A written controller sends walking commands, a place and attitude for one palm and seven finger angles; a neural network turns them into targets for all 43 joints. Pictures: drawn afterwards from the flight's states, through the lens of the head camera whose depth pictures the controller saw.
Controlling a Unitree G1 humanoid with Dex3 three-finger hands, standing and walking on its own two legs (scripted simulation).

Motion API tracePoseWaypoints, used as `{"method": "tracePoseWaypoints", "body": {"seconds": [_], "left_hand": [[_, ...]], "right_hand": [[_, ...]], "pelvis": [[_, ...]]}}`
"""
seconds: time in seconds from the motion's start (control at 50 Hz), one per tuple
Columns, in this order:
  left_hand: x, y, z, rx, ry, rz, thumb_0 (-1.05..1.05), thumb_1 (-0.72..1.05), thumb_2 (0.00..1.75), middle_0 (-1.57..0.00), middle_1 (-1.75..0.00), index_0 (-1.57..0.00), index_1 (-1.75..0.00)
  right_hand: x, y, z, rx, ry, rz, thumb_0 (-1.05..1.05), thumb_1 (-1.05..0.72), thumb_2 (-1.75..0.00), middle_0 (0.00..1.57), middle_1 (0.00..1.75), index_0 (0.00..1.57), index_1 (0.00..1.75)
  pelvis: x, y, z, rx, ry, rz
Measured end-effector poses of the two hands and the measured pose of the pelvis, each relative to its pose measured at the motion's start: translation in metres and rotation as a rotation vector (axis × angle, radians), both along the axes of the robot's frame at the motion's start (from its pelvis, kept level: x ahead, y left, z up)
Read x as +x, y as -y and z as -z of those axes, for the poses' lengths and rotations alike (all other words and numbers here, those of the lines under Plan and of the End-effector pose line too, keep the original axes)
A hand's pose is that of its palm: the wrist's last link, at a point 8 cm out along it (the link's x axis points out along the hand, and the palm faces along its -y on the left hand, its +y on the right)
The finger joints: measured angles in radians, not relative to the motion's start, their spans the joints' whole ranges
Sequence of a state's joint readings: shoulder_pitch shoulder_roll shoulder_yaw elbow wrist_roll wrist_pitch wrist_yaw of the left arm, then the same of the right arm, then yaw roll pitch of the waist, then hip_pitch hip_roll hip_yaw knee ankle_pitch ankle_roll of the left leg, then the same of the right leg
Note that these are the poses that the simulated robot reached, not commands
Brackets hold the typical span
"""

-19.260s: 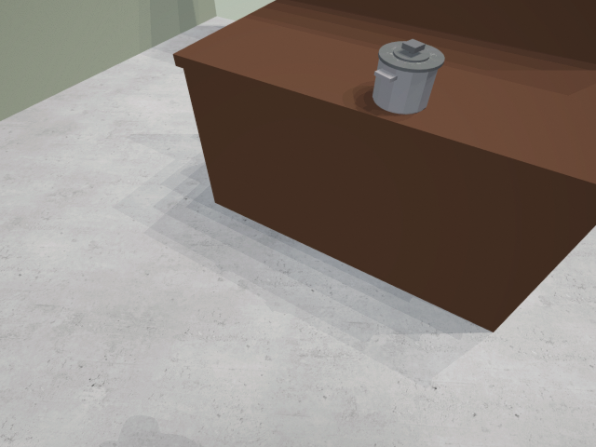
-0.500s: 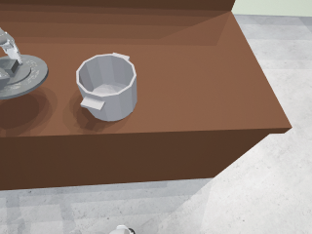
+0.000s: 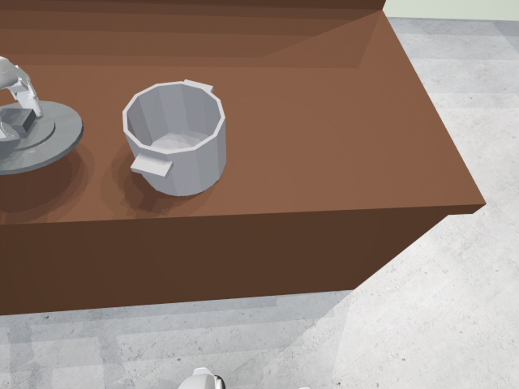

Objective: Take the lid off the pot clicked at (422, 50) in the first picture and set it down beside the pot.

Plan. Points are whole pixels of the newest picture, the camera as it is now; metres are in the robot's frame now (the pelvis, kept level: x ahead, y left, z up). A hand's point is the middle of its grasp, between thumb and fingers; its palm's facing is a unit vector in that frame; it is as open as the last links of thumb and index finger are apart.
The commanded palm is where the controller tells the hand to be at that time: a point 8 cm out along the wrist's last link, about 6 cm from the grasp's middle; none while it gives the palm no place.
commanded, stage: lower the lid onto the table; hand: left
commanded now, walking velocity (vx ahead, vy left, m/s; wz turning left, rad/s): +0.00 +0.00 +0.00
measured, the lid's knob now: (14, 120) +0.50 +0.33 +0.10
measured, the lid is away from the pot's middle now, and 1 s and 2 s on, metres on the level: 0.23 0.23 0.25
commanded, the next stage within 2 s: open the fingers wide in 1.20 s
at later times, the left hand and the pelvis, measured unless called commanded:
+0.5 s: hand (7, 143) +0.47 +0.34 +0.09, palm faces -0.51 -0.13 -0.85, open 7.7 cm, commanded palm +0.53 +0.33 +0.16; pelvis -0.01 +0.01 -0.01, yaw -1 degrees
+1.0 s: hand (20, 147) +0.48 +0.34 +0.06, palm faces -0.52 -0.12 -0.85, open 7.7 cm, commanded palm +0.55 +0.33 +0.13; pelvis -0.01 +0.02 -0.02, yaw -1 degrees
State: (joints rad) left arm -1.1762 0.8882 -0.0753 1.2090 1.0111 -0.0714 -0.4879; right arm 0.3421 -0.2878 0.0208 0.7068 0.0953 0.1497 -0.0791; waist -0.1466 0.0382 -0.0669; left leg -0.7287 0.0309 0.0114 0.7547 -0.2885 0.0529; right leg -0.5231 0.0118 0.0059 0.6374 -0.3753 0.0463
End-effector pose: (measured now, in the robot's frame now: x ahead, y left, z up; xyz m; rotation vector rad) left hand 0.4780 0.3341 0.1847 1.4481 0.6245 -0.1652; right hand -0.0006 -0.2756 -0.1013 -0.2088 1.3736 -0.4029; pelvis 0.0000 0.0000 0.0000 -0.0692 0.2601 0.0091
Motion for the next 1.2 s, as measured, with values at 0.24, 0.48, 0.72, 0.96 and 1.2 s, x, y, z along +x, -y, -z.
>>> {"method": "tracePoseWaypoints", "body": {"seconds": [0.24,0.48,0.72,0.96,1.2], "left_hand": [[-0.004,-0.002,0.016,-0.013,-0.011,0.025,-0.01,0.34,0.74,-0.94,-1.09,-0.54,-0.91],[-0.003,-0.007,0.037,-0.013,-0.04,0.046,-0.01,0.35,0.74,-0.94,-1.09,-0.54,-0.91],[0.005,-0.013,0.054,-0.012,-0.046,0.061,-0.01,0.35,0.74,-0.94,-1.09,-0.54,-0.91],[0.013,-0.011,0.065,-0.022,-0.042,0.076,-0.01,0.35,0.74,-0.94,-1.09,-0.53,-0.91],[0.017,-0.014,0.075,-0.026,-0.028,0.065,0.0,0.34,0.74,-0.95,-1.09,-0.54,-0.94]], "right_hand": [[-0.009,0.003,-0.002,-0.038,-0.008,0.005,0.0,-0.9,-0.9,0.2,0.3,0.2,0.3],[-0.022,0.001,-0.002,-0.061,-0.035,0.017,0.0,-0.9,-0.9,0.2,0.3,0.2,0.3],[-0.032,-0.01,0.0,-0.07,-0.063,0.035,0.0,-0.9,-0.9,0.2,0.3,0.2,0.3],[-0.04,-0.02,0.003,-0.064,-0.09,0.043,0.0,-0.9,-0.9,0.2,0.3,0.2,0.3],[-0.05,-0.026,0.004,-0.072,-0.106,0.051,0.0,-0.9,-0.9,0.2,0.3,0.2,0.3]], "pelvis": [[-0.004,-0.001,0.003,-0.008,-0.007,0.001],[-0.008,-0.005,0.008,-0.014,-0.025,0.007],[-0.008,-0.011,0.013,-0.025,-0.055,0.013],[-0.01,-0.018,0.017,-0.034,-0.077,0.014],[-0.014,-0.023,0.022,-0.042,-0.096,0.017]]}}
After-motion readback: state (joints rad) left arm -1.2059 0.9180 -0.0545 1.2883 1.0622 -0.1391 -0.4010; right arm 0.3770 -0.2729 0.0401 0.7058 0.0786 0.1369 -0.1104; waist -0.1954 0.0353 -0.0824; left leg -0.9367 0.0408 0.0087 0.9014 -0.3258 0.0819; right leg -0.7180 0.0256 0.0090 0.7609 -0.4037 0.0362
